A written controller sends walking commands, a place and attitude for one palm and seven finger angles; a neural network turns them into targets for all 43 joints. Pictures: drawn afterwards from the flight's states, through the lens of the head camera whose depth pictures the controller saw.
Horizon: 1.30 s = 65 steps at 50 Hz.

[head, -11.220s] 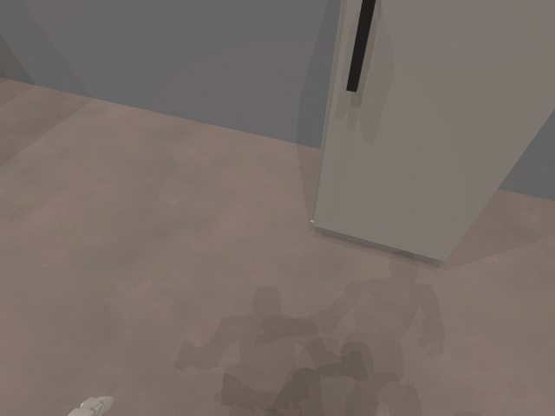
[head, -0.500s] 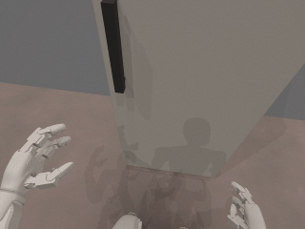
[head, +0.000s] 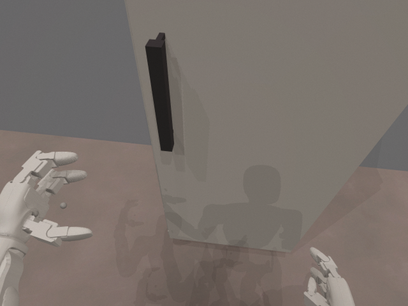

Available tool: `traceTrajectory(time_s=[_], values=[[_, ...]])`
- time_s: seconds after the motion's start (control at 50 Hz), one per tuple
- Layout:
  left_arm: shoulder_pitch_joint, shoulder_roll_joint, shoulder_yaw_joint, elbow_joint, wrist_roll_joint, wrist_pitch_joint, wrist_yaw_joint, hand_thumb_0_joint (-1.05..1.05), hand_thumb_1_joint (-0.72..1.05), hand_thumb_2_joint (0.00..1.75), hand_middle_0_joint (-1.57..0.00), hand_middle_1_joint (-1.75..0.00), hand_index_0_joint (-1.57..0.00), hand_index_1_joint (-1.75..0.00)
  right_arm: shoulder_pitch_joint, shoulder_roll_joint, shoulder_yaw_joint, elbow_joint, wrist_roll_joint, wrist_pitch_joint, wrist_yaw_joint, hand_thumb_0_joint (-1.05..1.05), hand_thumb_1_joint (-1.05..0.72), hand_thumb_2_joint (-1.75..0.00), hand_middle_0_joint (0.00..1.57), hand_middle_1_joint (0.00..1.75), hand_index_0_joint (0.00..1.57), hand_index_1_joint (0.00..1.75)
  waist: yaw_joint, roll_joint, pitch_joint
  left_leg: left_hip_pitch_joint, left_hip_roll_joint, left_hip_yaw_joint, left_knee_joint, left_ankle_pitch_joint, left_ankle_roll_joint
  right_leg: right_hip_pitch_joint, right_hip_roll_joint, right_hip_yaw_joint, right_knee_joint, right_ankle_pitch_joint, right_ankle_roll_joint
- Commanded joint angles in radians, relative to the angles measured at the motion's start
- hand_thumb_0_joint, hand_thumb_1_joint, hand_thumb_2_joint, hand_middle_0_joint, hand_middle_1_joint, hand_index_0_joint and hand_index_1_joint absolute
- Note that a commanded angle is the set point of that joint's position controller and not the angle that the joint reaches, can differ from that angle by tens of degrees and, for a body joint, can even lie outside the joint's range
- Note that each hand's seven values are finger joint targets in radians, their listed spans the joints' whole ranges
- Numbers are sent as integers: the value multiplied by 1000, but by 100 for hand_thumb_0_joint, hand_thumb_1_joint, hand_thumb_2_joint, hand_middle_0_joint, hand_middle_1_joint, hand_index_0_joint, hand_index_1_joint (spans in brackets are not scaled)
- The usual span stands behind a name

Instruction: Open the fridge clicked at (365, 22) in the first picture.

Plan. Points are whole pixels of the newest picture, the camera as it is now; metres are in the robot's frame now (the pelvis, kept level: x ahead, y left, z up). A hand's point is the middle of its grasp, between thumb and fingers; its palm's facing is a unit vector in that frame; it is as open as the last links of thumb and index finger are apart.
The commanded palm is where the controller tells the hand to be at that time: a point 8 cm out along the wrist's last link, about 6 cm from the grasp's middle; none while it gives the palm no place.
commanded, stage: raise the hand to about handle height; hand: left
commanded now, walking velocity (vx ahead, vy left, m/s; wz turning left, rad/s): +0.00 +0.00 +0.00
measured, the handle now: (164, 98) +0.48 +0.14 +0.16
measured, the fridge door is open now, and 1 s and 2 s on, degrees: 0 0 0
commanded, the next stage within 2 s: move the hooked fingers beside the handle in 0.96 s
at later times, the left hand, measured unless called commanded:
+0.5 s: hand (41, 160) +0.27 +0.28 +0.19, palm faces +0.07 -0.99 -0.10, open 14.0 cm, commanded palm +0.23 +0.32 +0.19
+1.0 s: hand (69, 157) +0.28 +0.24 +0.19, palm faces +0.07 -0.99 -0.09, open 14.0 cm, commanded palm +0.24 +0.29 +0.19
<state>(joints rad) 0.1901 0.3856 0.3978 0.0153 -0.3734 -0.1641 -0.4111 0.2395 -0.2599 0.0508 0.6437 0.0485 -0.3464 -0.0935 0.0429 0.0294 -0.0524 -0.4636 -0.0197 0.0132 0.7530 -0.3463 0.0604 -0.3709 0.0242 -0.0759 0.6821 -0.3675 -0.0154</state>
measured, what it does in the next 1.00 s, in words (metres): stands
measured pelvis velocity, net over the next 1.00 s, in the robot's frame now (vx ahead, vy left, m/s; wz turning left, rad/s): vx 0.00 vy -0.03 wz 0.00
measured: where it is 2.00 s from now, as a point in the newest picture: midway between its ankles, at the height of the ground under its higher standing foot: outside the picture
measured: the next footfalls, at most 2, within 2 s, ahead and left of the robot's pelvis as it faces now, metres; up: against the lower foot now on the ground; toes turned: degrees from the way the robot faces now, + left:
none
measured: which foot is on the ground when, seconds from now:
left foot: down 0.00-1.00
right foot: down 0.00-1.00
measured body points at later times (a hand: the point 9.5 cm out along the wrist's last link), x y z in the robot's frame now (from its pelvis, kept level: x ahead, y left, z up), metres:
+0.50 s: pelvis -0.01 +0.00 +0.02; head -0.02 +0.00 +0.47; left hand +0.26 +0.33 +0.19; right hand +0.18 -0.21 -0.05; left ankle +0.03 +0.07 -0.72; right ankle -0.01 -0.11 -0.72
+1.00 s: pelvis +0.00 -0.03 +0.02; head -0.02 -0.05 +0.47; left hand +0.27 +0.30 +0.19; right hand +0.20 -0.25 -0.05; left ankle +0.03 +0.07 -0.72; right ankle -0.01 -0.11 -0.72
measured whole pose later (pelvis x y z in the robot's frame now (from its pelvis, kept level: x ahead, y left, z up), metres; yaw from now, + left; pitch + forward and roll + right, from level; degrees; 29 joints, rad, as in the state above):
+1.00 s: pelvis +0.00 -0.03 +0.02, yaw +0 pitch -2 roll -1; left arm -0.09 0.45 0.44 0.16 -0.33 0.12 -0.43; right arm 0.20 -0.26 0.08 0.65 0.08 -0.26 -0.11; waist 0.05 0.06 -0.03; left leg -0.25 -0.01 0.01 0.52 -0.24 0.03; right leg -0.18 0.04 -0.07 0.48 -0.28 -0.05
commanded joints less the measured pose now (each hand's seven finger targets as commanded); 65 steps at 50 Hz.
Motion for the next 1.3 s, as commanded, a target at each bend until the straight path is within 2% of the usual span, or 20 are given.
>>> traceTrajectory(time_s=[0.0,0.06,0.1,0.18,0.26,0.34,0.44,0.5,0.54,0.62,0.68,0.8,0.92,0.94,0.96,1.1,1.14,1.22,1.26,1.28], values=[[-209,228,102,-128,-28,17,-10,0,-45,32,-30,-117,-30,-117,-73,-129,-42,-143,12,-39,-18,0,-90,-90,20,30,20,30,-2,98,-123,211,48,-106,-194,238,-59,2,-6,5,-114,207,-10],[-262,232,79,-91,-14,96,-29,0,-50,30,-30,-120,-30,-120,-92,-130,-30,-155,17,-26,-25,0,-90,-90,20,30,20,30,6,78,-74,211,54,-122,-240,182,-58,15,-6,6,-152,159,-14],[-327,256,84,-136,-10,123,-31,0,-50,30,-30,-120,-30,-120,-102,-127,-28,-166,18,-20,-26,0,-90,-90,20,30,20,30,5,72,-111,247,53,-130,-252,192,-58,32,-7,7,-163,168,-13],[-429,308,125,-189,-5,124,-9,0,-50,30,-30,-120,-30,-120,-117,-114,-15,-170,14,-8,-27,0,-90,-90,20,30,20,30,6,82,-149,303,52,-136,-281,173,-62,61,-3,11,-194,153,-15],[-472,333,151,-134,0,130,1,0,-50,30,-30,-120,-30,-120,-125,-112,-7,-155,14,1,-32,0,-90,-90,20,30,20,30,14,77,-120,313,53,-139,-315,128,-61,78,-3,15,-225,134,-17],[-549,320,112,-106,18,180,-13,0,-50,30,-30,-120,-30,-120,-139,-111,-3,-153,23,6,-36,0,-90,-90,20,30,20,30,4,151,-98,327,50,-139,-341,111,-65,81,-13,19,-241,134,-20],[-628,350,110,-100,29,232,-21,0,-50,30,-30,-120,-30,-120,-151,-114,0,-158,30,12,-37,0,-90,-90,20,30,20,30,1,95,-106,343,50,-146,-366,76,-53,97,-14,22,-266,122,-17],[-526,337,135,-31,13,248,-30,0,-50,30,-30,-120,-30,-120,-142,-117,-5,-155,29,19,-28,0,-90,-90,20,30,20,30,16,21,-116,333,45,-125,-348,154,-47,125,-11,17,-273,164,-18],[-507,337,142,-22,11,256,-35,0,-50,30,-30,-120,-30,-120,-143,-121,-8,-157,30,23,-21,0,-90,-90,20,30,20,30,19,30,-121,334,41,-117,-339,189,-48,122,-11,17,-267,189,-18],[-538,348,145,-77,18,249,-21,0,-50,30,-30,-120,-30,-120,-155,-116,-11,-168,30,27,-14,0,-90,-90,20,30,20,30,20,82,-119,335,36,-96,-334,186,-42,119,-15,27,-275,185,-18],[-554,354,152,-98,20,227,-2,0,-50,30,-30,-120,-30,-120,-151,-114,-12,-166,28,27,-16,0,-90,-90,20,30,20,30,11,53,-119,338,35,-87,-327,190,-32,128,-12,34,-286,190,-15],[-580,360,156,-138,25,193,6,0,-50,30,-30,-120,-30,-120,-153,-106,-14,-157,27,18,-27,0,-90,-90,20,30,20,30,8,102,-154,367,26,-61,-306,243,-22,164,-20,51,-285,263,-12],[-531,329,138,-28,16,233,-20,0,-50,30,-30,-120,-30,-120,-146,-116,-20,-145,34,23,-27,0,-90,-90,20,30,20,30,6,25,-110,324,24,-50,-291,253,-16,155,-27,58,-281,321,3],[-539,325,128,-29,17,239,-25,0,-50,30,-30,-120,-30,-120,-148,-117,-20,-148,36,24,-27,0,-90,-90,20,30,20,30,3,40,-116,325,22,-45,-287,247,-15,149,-28,61,-281,313,6],[-527,325,129,-24,13,242,-25,0,-50,30,-30,-120,-30,-120,-147,-116,-21,-150,36,28,-25,0,-90,-90,20,30,20,30,7,-16,-117,319,26,-46,-279,261,-14,165,-30,67,-279,333,11],[-571,372,173,-62,14,212,-10,0,-50,30,-30,-120,-30,-120,-155,-112,-25,-161,34,32,-22,0,-90,-90,20,30,20,30,11,9,-171,313,17,-36,-256,284,-9,189,-38,85,-260,386,19],[-620,353,148,-70,22,197,-4,0,-50,30,-30,-120,-30,-120,-153,-107,-23,-159,37,29,-26,0,-90,-90,20,30,20,30,2,64,-161,329,17,-34,-261,276,-13,166,-35,77,-260,365,12],[-635,377,164,25,31,203,2,0,-50,30,-30,-120,-30,-120,-138,-116,-27,-144,37,36,-31,0,-90,-90,20,30,20,30,-5,16,-143,288,20,-32,-254,242,-10,167,-45,103,-268,346,27],[-650,353,126,69,34,212,-7,0,-50,30,-30,-120,-30,-120,-134,-120,-26,-142,40,42,-33,0,-90,-90,20,30,20,30,-12,-15,-116,270,25,-32,-251,226,-10,154,-50,114,-274,322,32],[-684,357,118,86,39,215,-12,0,-50,30,-30,-120,-30,-120,-136,-123,-27,-139,42,42,-35,0,-90,-90,20,30,20,30,-20,15,-101,269,24,-31,-250,216,-9,134,-50,120,-277,310,32]])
